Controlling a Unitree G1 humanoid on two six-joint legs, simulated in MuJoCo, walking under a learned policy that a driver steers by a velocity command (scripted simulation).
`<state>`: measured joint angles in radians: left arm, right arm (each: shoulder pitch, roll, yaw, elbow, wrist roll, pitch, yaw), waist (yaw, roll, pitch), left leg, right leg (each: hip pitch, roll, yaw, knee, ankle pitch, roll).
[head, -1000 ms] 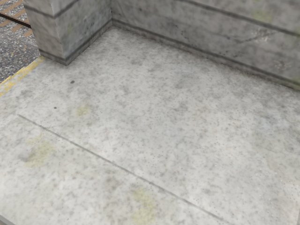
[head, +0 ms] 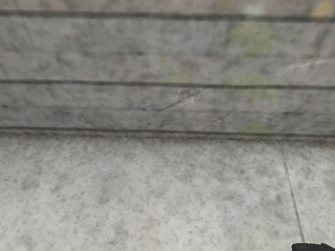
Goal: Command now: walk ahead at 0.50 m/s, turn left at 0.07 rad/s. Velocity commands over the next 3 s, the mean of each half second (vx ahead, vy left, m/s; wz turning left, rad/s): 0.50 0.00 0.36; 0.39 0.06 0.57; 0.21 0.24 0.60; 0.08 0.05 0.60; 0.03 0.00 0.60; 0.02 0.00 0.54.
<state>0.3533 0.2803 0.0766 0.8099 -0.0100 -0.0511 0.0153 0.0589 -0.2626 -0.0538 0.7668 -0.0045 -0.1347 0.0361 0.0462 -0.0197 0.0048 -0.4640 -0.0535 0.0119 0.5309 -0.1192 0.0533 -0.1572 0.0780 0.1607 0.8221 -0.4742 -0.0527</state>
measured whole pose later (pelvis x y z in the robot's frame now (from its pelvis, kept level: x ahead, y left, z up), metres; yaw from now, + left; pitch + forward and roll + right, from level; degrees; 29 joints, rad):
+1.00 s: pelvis +0.44 +0.10 +0.00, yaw +33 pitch +3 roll -1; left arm 0.20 0.30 0.06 0.76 -0.01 -0.10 0.04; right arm 0.09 -0.31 -0.08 0.60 0.01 0.00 0.04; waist 0.02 0.00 0.08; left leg -0.49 -0.08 -0.02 0.53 -0.10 0.08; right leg -0.41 -0.05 -0.01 1.23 -0.54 0.02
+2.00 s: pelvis +0.46 +0.31 +0.02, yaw +67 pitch +3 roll -2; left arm 0.11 0.31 0.02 0.72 0.03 0.00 0.02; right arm 0.20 -0.31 -0.06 0.56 0.00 0.04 -0.04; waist -0.01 -0.03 0.02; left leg -0.33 -0.10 -0.19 0.48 -0.19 0.04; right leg -0.54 0.01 0.09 0.84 -0.29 0.09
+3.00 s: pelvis +0.45 +0.36 +0.02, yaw +100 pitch +1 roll -1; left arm 0.20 0.34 0.06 0.74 0.01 0.00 0.02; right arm 0.16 -0.31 -0.04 0.61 0.00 0.02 -0.02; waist 0.00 -0.02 0.03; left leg -0.29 -0.09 -0.15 0.47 -0.20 0.05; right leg -0.40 -0.02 0.06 0.77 -0.36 0.10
